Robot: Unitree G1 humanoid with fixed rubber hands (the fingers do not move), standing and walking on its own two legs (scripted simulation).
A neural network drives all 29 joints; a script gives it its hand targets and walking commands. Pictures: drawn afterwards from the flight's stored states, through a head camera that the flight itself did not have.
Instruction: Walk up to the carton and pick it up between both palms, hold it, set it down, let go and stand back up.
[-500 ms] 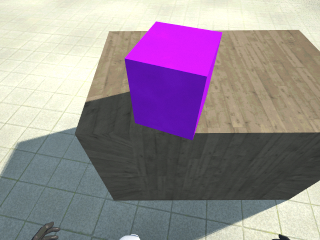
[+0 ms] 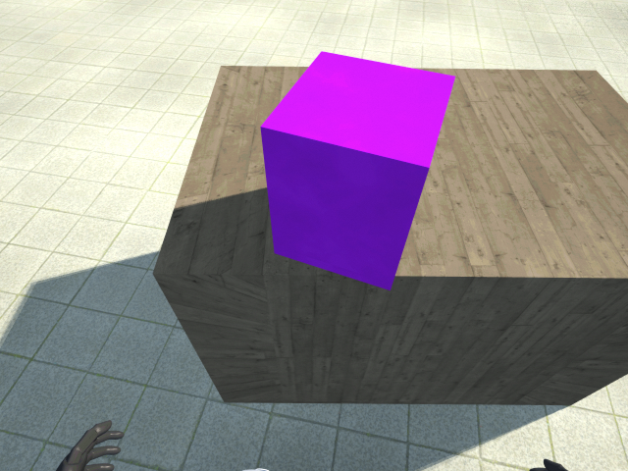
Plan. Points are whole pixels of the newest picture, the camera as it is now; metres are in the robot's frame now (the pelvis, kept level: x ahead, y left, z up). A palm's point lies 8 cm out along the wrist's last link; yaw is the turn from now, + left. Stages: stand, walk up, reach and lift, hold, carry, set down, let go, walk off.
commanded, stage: walk up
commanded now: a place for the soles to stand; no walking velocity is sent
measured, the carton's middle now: (356, 173) +0.53 -0.04 +0.08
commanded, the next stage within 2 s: none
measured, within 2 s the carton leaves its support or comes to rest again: neither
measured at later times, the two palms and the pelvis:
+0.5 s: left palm out of the picture +0.12 +0.31 -0.08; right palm out of the picture +0.10 -0.30 -0.08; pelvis -0.01 +0.00 +0.00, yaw +0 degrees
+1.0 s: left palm out of the picture +0.10 +0.31 -0.08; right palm out of the picture +0.10 -0.30 -0.08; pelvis -0.02 +0.00 +0.00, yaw +1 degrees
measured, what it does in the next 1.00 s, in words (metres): stands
